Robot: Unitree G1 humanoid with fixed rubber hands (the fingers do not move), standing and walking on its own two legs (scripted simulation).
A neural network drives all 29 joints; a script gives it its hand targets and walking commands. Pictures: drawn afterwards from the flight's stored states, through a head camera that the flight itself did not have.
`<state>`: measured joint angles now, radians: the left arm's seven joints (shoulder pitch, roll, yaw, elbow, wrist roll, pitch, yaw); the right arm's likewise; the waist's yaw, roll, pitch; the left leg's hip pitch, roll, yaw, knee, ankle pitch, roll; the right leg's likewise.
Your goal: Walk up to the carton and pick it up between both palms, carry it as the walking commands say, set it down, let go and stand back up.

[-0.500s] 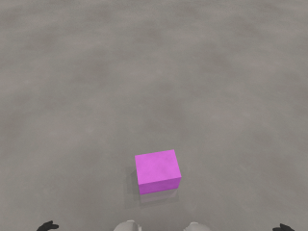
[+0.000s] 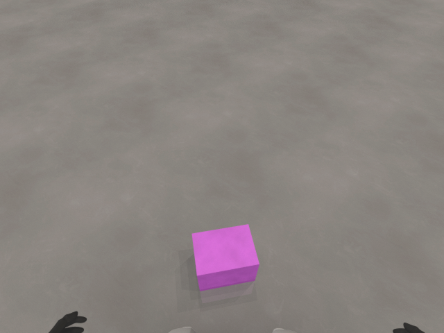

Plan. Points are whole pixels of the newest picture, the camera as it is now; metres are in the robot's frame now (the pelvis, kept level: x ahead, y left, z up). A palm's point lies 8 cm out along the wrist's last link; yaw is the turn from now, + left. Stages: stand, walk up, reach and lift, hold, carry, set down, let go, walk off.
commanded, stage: walk up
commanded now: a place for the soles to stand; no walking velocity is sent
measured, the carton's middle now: (224, 257) +0.51 +0.03 -0.64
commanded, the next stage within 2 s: none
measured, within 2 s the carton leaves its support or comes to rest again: neither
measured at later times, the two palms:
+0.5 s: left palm (100, 304) +0.19 +0.25 -0.08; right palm out of the picture +0.13 -0.38 -0.06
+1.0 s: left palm (102, 300) +0.20 +0.25 -0.08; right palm out of the picture +0.20 -0.38 -0.07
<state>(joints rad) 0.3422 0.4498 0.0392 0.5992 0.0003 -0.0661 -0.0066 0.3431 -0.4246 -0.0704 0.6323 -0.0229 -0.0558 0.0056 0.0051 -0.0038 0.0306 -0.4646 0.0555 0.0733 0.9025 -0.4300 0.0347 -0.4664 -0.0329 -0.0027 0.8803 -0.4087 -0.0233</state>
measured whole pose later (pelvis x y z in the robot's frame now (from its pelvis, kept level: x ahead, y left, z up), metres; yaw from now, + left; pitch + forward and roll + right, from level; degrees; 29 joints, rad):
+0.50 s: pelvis +0.05 -0.05 +0.00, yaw +0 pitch -1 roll +1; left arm 0.27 0.45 0.04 0.60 0.00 -0.04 -0.04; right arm 0.36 -0.43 -0.07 0.65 -0.02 -0.11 -0.02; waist -0.04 -0.05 0.07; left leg -0.37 0.09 0.04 0.91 -0.51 0.00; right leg -0.56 -0.07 -0.01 0.87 -0.34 -0.02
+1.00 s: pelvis +0.10 -0.07 +0.00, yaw +4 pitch +0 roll +1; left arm 0.26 0.44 0.04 0.60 0.00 -0.04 -0.02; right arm 0.36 -0.43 -0.07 0.65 -0.02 -0.06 -0.02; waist 0.01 -0.04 0.09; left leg -0.46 0.00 -0.01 0.91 -0.44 0.00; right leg -0.51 -0.08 -0.05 0.92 -0.41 -0.02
